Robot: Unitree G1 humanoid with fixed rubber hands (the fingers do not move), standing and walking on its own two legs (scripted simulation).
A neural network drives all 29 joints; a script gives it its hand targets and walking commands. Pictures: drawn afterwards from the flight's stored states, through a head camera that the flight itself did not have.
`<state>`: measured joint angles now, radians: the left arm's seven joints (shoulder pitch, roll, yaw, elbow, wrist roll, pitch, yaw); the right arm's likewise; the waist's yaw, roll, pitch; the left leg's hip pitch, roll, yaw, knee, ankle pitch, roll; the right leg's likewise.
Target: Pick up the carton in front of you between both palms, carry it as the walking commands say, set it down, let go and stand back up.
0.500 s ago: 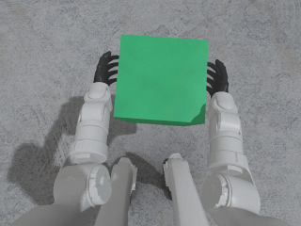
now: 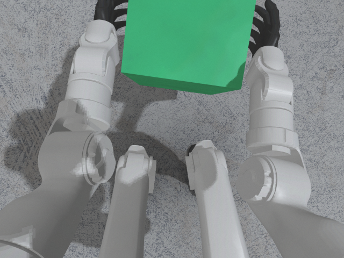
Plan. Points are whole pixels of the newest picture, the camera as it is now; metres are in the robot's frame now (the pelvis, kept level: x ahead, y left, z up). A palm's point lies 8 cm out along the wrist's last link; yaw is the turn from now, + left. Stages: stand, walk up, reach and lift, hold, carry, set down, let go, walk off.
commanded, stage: set down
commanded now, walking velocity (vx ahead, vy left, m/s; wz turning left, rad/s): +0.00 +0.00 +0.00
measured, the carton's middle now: (183, 42) +0.54 -0.05 -0.20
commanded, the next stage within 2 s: none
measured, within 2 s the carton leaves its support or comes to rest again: rests again in 0.76 s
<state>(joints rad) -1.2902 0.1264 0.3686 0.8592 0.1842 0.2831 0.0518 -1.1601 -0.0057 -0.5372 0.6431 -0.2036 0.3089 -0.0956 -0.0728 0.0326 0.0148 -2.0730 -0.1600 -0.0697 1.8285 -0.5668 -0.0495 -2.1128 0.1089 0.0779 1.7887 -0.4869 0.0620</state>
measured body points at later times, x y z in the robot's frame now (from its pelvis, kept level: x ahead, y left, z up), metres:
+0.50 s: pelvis +0.01 +0.01 -0.08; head +0.39 +0.00 +0.15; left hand +0.60 +0.09 -0.26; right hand +0.54 -0.21 -0.25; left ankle +0.09 +0.12 -0.44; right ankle +0.11 -0.12 -0.44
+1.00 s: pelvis +0.00 +0.01 -0.10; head +0.37 +0.00 +0.14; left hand +0.59 +0.09 -0.27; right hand +0.52 -0.21 -0.28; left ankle +0.09 +0.11 -0.44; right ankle +0.11 -0.12 -0.44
